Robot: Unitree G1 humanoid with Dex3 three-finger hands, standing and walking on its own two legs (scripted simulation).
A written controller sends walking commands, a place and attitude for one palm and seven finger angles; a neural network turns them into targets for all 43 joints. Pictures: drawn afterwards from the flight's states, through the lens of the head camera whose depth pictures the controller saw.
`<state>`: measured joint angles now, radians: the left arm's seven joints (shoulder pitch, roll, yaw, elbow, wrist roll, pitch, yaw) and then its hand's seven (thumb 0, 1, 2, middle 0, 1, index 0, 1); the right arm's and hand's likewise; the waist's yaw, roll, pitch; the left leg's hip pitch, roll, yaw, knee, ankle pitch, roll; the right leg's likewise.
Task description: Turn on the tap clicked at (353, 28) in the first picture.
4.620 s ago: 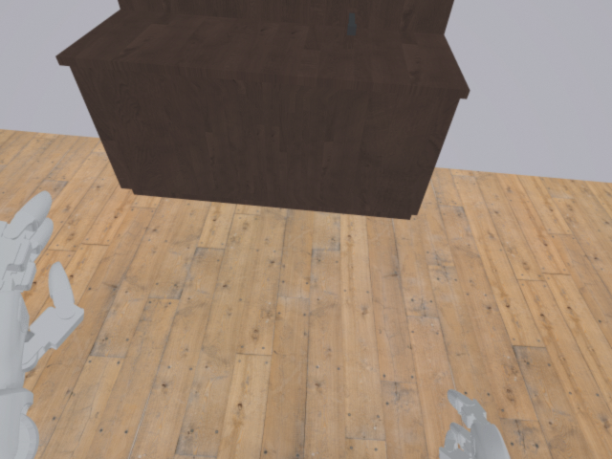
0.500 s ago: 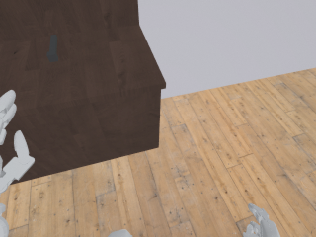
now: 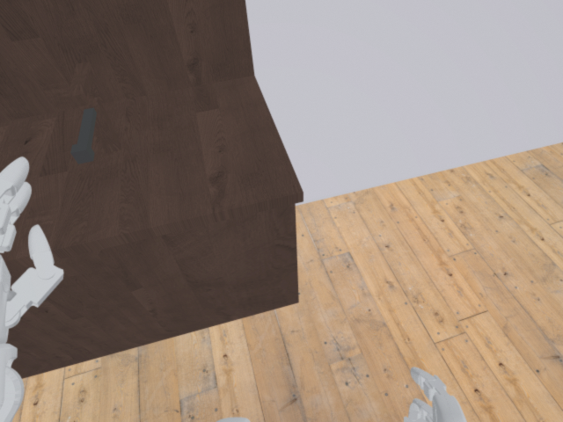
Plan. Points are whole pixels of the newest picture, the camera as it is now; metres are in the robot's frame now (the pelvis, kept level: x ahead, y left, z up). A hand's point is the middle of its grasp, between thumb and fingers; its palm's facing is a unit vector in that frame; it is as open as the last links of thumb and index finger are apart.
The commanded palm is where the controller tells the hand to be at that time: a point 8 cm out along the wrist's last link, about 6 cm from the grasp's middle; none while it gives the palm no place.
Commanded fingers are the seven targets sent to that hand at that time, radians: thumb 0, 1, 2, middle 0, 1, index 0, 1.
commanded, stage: take the last steps up to it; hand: left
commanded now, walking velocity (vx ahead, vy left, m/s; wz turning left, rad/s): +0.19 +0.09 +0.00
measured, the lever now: (82, 153) +0.54 +0.43 +0.06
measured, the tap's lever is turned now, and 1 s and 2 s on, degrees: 0 0 0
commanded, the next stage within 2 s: come to a stop and stand still in 0.18 s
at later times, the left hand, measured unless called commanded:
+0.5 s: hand (77, 206) +0.31 +0.26 +0.18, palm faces +0.41 -0.84 -0.37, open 7.4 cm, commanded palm +0.25 +0.29 +0.19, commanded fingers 0.00 0.90 0.90 -0.20 -0.30 -0.20 -0.30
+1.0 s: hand (102, 226) +0.29 +0.22 +0.18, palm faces +0.36 -0.85 -0.39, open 7.4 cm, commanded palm +0.23 +0.26 +0.19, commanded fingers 0.00 0.90 0.90 -0.20 -0.30 -0.20 -0.30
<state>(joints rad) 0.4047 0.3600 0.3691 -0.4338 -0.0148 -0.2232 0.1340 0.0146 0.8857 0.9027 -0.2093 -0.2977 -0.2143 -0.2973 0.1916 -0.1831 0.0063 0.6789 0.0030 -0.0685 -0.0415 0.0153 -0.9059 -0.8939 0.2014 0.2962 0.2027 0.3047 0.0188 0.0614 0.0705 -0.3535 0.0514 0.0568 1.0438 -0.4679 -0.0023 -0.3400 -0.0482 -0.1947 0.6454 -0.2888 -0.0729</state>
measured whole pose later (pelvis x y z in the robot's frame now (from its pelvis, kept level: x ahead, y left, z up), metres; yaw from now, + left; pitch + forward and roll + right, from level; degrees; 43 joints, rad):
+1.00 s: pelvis +0.06 -0.01 +0.01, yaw -1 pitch -1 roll +0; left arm 0.42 0.38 0.31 -0.47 -0.02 -0.16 0.15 0.02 0.89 0.90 -0.21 -0.30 -0.21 -0.30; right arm 0.23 -0.24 0.01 0.57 0.01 -0.07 -0.10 0.02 -0.91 -0.89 0.20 0.30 0.20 0.30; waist 0.02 -0.02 0.04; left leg -0.22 0.03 0.02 0.51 -0.27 -0.01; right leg -0.25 0.04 -0.10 0.46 -0.20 -0.06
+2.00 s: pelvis +0.10 +0.03 +0.02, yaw -4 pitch +2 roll -1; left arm 0.44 0.36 0.36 -0.50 -0.06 -0.20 0.11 0.02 0.89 0.90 -0.21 -0.30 -0.21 -0.30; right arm 0.15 -0.20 0.04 0.55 -0.02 -0.10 -0.04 0.01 -0.91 -0.89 0.20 0.30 0.20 0.30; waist 0.03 0.00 0.03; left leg -0.18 -0.04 0.00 0.43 -0.28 0.05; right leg -0.22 0.02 -0.04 0.37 -0.18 -0.01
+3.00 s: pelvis +0.11 +0.06 +0.01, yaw -1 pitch +1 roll -2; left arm 0.48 0.37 0.36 -0.50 -0.06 -0.21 0.13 0.02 0.89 0.90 -0.21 -0.30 -0.21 -0.30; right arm 0.23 -0.23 0.00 0.57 -0.02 -0.09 -0.02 0.02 -0.91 -0.89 0.20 0.30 0.20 0.30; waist -0.01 0.03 0.02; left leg -0.23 -0.10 -0.02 0.60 -0.37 0.10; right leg -0.27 -0.04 -0.06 0.57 -0.31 0.01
